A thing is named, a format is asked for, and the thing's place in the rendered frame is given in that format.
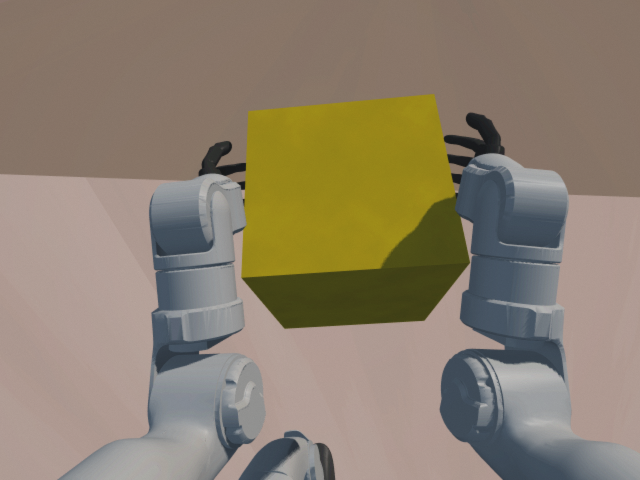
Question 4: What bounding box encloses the robot left hand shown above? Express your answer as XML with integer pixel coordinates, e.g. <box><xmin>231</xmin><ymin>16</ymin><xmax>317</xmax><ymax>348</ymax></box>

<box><xmin>199</xmin><ymin>141</ymin><xmax>246</xmax><ymax>204</ymax></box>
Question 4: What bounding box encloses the robot right upper arm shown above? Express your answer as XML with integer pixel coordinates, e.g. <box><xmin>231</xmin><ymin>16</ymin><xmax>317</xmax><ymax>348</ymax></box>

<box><xmin>440</xmin><ymin>349</ymin><xmax>640</xmax><ymax>480</ymax></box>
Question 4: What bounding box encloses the carton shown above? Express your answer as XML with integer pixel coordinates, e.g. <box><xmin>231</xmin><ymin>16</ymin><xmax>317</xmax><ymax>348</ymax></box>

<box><xmin>241</xmin><ymin>94</ymin><xmax>470</xmax><ymax>329</ymax></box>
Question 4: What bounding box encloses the robot left thigh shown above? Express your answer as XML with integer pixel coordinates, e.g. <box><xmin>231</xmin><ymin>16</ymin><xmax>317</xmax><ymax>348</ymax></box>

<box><xmin>238</xmin><ymin>437</ymin><xmax>320</xmax><ymax>480</ymax></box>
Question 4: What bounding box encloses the robot right forearm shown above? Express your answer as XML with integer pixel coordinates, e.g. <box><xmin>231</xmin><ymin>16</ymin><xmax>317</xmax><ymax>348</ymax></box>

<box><xmin>455</xmin><ymin>153</ymin><xmax>571</xmax><ymax>404</ymax></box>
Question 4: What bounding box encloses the robot right hand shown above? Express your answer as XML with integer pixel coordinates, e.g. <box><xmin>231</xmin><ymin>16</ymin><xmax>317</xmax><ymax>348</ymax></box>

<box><xmin>444</xmin><ymin>113</ymin><xmax>505</xmax><ymax>199</ymax></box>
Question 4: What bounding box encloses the robot left upper arm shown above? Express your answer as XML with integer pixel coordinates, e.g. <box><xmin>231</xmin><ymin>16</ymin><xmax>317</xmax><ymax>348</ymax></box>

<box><xmin>58</xmin><ymin>353</ymin><xmax>266</xmax><ymax>480</ymax></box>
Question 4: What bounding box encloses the robot left forearm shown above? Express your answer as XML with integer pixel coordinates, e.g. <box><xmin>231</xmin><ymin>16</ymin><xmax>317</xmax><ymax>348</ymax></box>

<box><xmin>148</xmin><ymin>174</ymin><xmax>247</xmax><ymax>423</ymax></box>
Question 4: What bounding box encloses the robot left foot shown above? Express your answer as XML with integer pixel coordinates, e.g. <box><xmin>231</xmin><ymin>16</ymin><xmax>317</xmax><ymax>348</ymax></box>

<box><xmin>315</xmin><ymin>443</ymin><xmax>335</xmax><ymax>480</ymax></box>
